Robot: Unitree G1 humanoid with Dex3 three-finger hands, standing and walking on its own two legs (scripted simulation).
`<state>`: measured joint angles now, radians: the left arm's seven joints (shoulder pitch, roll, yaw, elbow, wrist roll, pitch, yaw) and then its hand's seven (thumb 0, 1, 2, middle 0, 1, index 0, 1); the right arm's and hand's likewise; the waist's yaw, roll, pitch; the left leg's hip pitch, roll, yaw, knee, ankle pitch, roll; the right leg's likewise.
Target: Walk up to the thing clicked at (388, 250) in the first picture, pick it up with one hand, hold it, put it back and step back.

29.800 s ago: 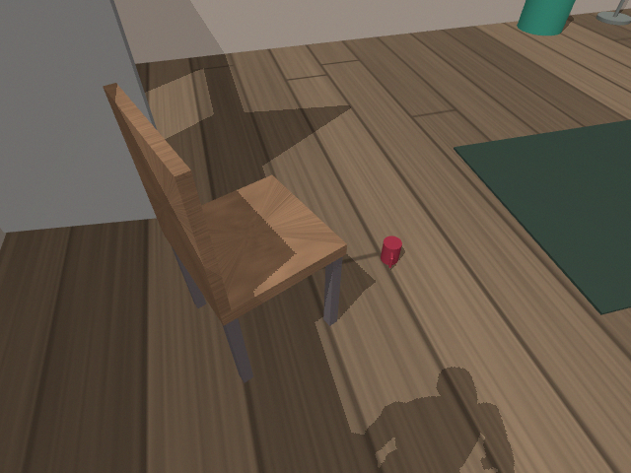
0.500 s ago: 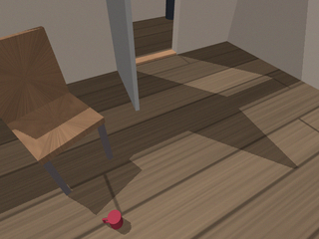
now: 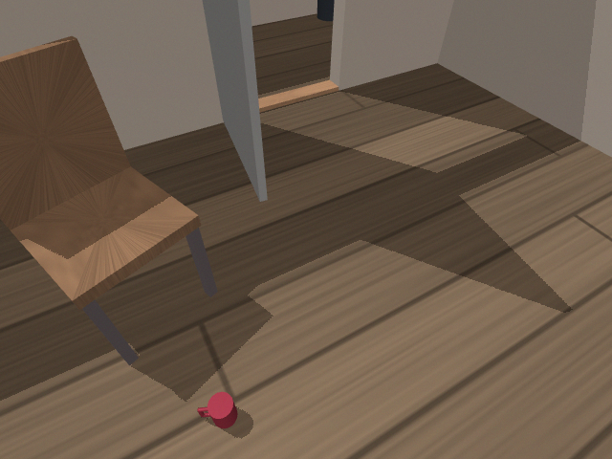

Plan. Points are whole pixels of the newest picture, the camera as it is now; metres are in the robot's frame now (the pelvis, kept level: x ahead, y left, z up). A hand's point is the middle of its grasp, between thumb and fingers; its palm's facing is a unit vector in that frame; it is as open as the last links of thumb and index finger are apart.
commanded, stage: stand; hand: left
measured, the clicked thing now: (217, 411) +0.42 +0.28 -0.73
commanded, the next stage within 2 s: none
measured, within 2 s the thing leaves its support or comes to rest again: neither
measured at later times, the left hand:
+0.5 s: hand out of the picture +0.06 +0.24 -0.16, palm faces -0.03 -0.94 -0.35, open 7.4 cm
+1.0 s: hand out of the picture +0.07 +0.24 -0.15, palm faces -0.04 -0.94 -0.35, open 7.4 cm
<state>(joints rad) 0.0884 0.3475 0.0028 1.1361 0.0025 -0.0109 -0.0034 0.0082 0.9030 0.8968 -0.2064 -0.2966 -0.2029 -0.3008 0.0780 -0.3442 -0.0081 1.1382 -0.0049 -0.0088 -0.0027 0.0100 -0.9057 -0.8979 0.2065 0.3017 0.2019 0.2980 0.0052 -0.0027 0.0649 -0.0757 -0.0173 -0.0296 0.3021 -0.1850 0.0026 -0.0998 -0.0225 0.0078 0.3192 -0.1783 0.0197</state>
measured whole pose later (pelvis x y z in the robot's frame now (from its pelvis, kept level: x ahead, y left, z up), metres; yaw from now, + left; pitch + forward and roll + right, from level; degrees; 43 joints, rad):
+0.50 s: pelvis -0.01 -0.01 +0.00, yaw +0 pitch -2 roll +0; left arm 0.12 0.35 -0.01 1.12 0.01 -0.01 -0.01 0.01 0.90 0.90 -0.21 -0.30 -0.20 -0.30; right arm 0.11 -0.35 -0.01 1.15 -0.01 0.00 0.01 0.01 -0.91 -0.90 0.21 0.30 0.20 0.30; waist 0.00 0.01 0.05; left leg -0.10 0.00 -0.03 0.31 -0.18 -0.01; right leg -0.12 0.00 0.00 0.33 -0.17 0.00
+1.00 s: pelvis -0.01 -0.01 +0.00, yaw +0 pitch -2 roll +0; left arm 0.12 0.36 -0.02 1.11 0.00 -0.02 -0.01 0.01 0.90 0.90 -0.21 -0.30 -0.20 -0.30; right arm 0.12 -0.35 0.00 1.13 -0.01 0.00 0.00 0.01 -0.91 -0.90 0.21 0.30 0.20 0.30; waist 0.00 0.00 0.04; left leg -0.09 0.01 -0.03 0.31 -0.18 -0.02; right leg -0.11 0.00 0.01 0.33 -0.17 0.00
